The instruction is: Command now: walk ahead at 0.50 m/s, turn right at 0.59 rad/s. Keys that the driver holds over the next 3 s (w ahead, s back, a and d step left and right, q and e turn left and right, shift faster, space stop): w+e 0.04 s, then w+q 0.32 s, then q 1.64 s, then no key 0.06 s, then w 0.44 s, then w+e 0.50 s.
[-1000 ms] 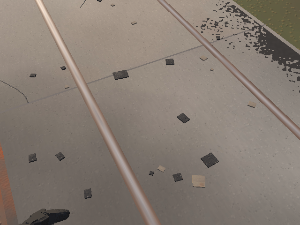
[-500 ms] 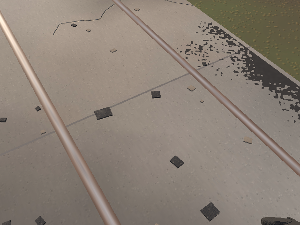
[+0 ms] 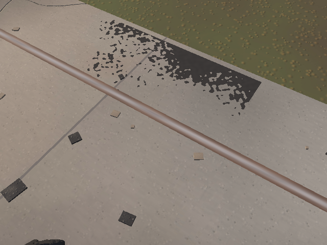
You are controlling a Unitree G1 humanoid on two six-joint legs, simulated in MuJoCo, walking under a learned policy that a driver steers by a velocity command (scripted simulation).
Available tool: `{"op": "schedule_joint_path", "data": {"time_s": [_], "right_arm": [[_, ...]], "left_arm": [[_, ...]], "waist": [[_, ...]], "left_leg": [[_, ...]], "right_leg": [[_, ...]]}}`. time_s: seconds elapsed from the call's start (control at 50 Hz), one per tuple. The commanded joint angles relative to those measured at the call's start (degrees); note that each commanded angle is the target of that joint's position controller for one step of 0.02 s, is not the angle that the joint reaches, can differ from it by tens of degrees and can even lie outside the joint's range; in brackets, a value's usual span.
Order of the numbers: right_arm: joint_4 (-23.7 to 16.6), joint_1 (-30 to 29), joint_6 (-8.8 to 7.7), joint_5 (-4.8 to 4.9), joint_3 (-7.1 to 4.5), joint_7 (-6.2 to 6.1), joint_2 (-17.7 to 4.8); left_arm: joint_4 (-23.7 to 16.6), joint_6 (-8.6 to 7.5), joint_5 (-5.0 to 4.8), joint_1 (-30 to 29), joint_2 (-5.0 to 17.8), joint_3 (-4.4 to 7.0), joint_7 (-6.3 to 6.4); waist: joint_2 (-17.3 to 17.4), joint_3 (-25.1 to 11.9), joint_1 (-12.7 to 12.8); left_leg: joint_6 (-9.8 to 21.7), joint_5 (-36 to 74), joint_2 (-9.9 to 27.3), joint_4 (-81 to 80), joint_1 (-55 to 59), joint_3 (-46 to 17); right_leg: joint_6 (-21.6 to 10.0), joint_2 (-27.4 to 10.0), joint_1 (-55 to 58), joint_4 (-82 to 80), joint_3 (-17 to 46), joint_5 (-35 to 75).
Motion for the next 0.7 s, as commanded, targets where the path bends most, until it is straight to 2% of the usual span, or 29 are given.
{"op": "schedule_joint_path", "data": {"time_s": [0.02, 0.04, 0.06, 0.1, 0.18, 0.24, 0.3, 0.36, 0.38, 0.4, 0.42, 0.44, 0.46, 0.48, 0.5, 0.52, 0.54, 0.56, 0.58, 0.62, 0.66, 0.7], "right_arm": [[-6.95, -3.96, -2.78, -1.03, -1.51, -0.27, -7.89], [-6.66, -2.77, -2.10, -1.39, -1.65, -0.22, -7.89], [-5.85, -1.17, -1.43, -1.46, -1.53, -0.12, -7.19], [-4.79, -0.54, -0.37, -1.60, -0.94, -0.05, -5.22], [-6.10, -7.81, -0.16, -1.00, 0.25, 0.35, -2.92], [-7.18, -12.59, -0.50, -0.05, 0.68, 1.19, -2.49], [-8.67, -15.44, -0.49, 0.41, 0.57, 2.11, -3.17], [-10.02, -15.84, -0.45, 0.18, 0.39, 3.15, -3.52], [-9.78, -13.80, -0.44, -0.23, 0.06, 3.34, -4.06], [-8.97, -9.69, -0.36, -0.82, -0.76, 3.29, -5.55], [-7.20, -2.39, -0.38, -1.21, -2.19, 2.99, -7.90], [-6.62, 4.32, -0.25, -1.37, -3.45, 2.40, -12.05], [-7.58, 5.17, -0.19, -1.73, -4.17, 2.18, -17.17], [-8.24, 6.95, 0.25, -0.72, -3.13, 2.04, -11.66], [-9.14, 3.62, 0.70, -0.63, -2.53, 1.66, -9.67], [-9.62, 0.88, 1.20, -0.23, -2.31, 1.30, -8.37], [-10.17, -1.54, 1.78, -0.09, -2.09, 0.93, -7.75], [-10.60, -2.69, 2.15, -0.67, -1.87, 0.59, -7.45], [-10.93, -3.81, 2.50, -1.14, -2.02, 0.50, -7.71], [-11.05, -5.07, 2.75, -1.27, -2.45, 0.19, -8.66], [-10.79, -5.01, 3.30, -0.92, -2.92, -0.46, -9.84], [-10.69, -5.17, 4.29, -0.32, -3.03, -1.23, -10.03]], "left_arm": [[-2.13, -1.44, 0.63, 6.70, 7.56, 2.44, 0.59], [-2.86, -1.51, 1.20, 5.00, 7.07, 2.15, 0.82], [-2.61, -1.73, 1.33, 4.10, 6.34, 1.91, 1.03], [-1.02, -2.35, 1.23, 4.84, 6.06, 1.62, 1.41], [1.87, -2.72, 1.25, 7.23, 7.07, 1.59, 2.04], [4.10, -3.09, 1.18, 9.55, 8.16, 1.72, 1.97], [6.59, -2.87, 1.01, 11.30, 8.56, 2.01, 1.83], [8.14, -2.01, 0.66, 11.52, 9.17, 2.49, 2.29], [7.98, -1.60, 0.81, 10.02, 9.40, 2.53, 2.59], [7.56, -1.10, 0.98, 8.84, 9.95, 2.64, 3.08], [6.89, -0.45, 1.06, 7.71, 9.67, 2.41, 3.68], [5.49, -0.49, 1.99, 9.04, 8.25, 1.65, 4.41], [3.58, -1.61, 3.31, 16.87, 1.77, -0.49, 3.57], [5.03, -2.64, 2.49, 15.33, 6.21, -0.13, 2.83], [3.37, -3.12, 0.50, 10.14, 8.10, 0.35, 2.33], [2.52, -3.20, 0.59, 6.50, 7.90, 0.13, 2.62], [1.99, -2.82, 1.40, 3.99, 8.03, 0.39, 3.14], [1.61, -2.04, 1.66, 4.28, 8.25, 0.70, 3.43], [1.70, -1.32, 1.72, 5.51, 7.60, 0.64, 3.63], [2.63, -0.42, 1.88, 7.95, 5.74, 0.14, 4.16], [2.77, 0.09, 2.18, 7.26, 5.23, 0.05, 4.72], [2.63, 0.58, 2.11, 5.48, 5.07, 0.12, 4.84]], "waist": [[-0.74, -8.82, 3.23], [-2.06, -7.91, 1.54], [-2.41, -8.03, 0.70], [-2.26, -7.37, 0.52], [-2.99, -4.10, 3.63], [-3.06, -2.04, 6.12], [-2.50, 0.06, 7.09], [-2.65, -0.01, 6.31], [-3.21, -1.01, 4.82], [-4.18, -4.33, 2.65], [-3.20, -9.11, -1.30], [1.70, -15.62, -3.55], [16.77, -23.82, 1.54], [10.90, -31.38, -2.38], [7.87, -24.51, -2.92], [2.39, -18.58, -2.20], [-0.24, -13.24, -1.00], [0.56, -11.52, 1.03], [2.26, -10.47, 2.43], [3.98, -10.61, 3.87], [4.10, -12.11, 3.83], [4.55, -13.39, 3.37]], "left_leg": [[0.66, 5.78, 3.68, 0.16, -24.39, -5.24], [0.14, 7.29, 4.25, -1.43, -21.03, -5.45], [-0.71, 8.38, 4.60, -3.08, -19.37, -4.69], [-2.35, 11.98, 4.75, -7.19, -18.23, -3.04], [-2.47, 27.96, 4.62, -21.75, -18.52, -1.96], [-1.07, 35.58, 3.10, -29.83, -16.86, -1.13], [0.98, 32.72, 2.27, -33.70, -20.77, -1.94], [3.51, 24.76, 0.84, -35.55, -22.59, -1.83], [4.39, 22.16, -0.57, -36.41, -19.55, -0.58], [5.19, 20.75, -3.17, -36.44, -13.47, 1.86], [6.46, 24.30, -5.95, -38.48, -3.39, 3.69], [9.62, 40.48, 0.59, -37.24, 12.30, -5.61], [22.68, 51.95, 16.80, -37.48, 34.55, -34.09], [24.10, 50.74, 17.68, -41.14, 38.65, -40.39], [21.37, 50.11, 15.41, -41.49, 33.49, -31.67], [19.06, 49.76, 12.84, -42.23, 26.19, -26.12], [17.96, 50.93, 11.08, -43.79, 17.98, -22.89], [17.39, 50.93, 9.44, -45.60, 11.55, -20.99], [17.28, 50.82, 8.32, -46.89, 7.61, -20.38], [17.42, 54.09, 7.04, -47.51, 3.39, -17.97], [16.78, 54.00, 6.16, -46.86, 2.27, -17.15], [15.01, 48.01, 4.79, -46.27, 1.81, -17.25]], "right_leg": [[-11.57, -15.64, 25.25, -18.90, 26.19, 4.53], [-11.54, -14.42, 20.79, -20.17, 24.38, 8.25], [-11.83, -14.41, 18.57, -21.13, 22.43, 11.91], [-11.88, -13.79, 15.29, -22.62, 17.01, 18.21], [-8.42, -11.28, 14.22, -24.65, 8.87, 16.29], [-7.17, -12.64, 15.92, -26.42, 7.10, 10.06], [-6.72, -15.73, 23.36, -25.79, 6.27, 10.63], [-5.19, -18.17, 30.57, -21.96, 4.81, 18.66], [-3.99, -17.50, 31.21, -18.20, 3.34, 29.13], [-2.65, -16.23, 31.48, -11.88, 1.95, 42.10], [-0.45, -13.29, 29.34, -0.63, -0.64, 49.34], [2.88, -10.33, 18.54, 15.24, -2.54, 35.87], [8.15, 2.16, -6.09, 39.26, -1.33, -15.82], [8.23, 1.66, -10.03, 46.35, 8.23, -25.69], [7.49, -1.74, -13.57, 46.17, 9.21, -22.49], [7.28, -4.10, -14.18, 42.66, 7.74, -19.14], [7.67, -5.43, -13.59, 38.79, 6.73, -16.80], [7.78, -6.29, -9.78, 35.87, 6.86, -15.25], [8.29, -6.01, -7.49, 33.38, 6.51, -14.59], [9.78, -5.35, -5.23, 27.66, 5.52, -13.32], [10.94, -4.37, -4.51, 22.60, 5.36, -9.60], [11.52, -3.71, -3.50, 18.71, 5.91, -4.71]]}}
Next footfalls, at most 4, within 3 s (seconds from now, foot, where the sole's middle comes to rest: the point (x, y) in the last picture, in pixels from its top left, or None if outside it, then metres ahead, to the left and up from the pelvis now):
0.44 left None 0.43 0.15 -0.76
0.94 right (176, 213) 0.55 -0.03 -0.76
1.34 left None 0.40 0.19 -0.76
1.82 right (158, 212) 0.55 0.04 -0.76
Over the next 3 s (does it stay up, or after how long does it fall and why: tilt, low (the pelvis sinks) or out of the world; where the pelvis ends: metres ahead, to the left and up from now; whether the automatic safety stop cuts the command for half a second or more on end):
stays up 0.61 0.39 0.02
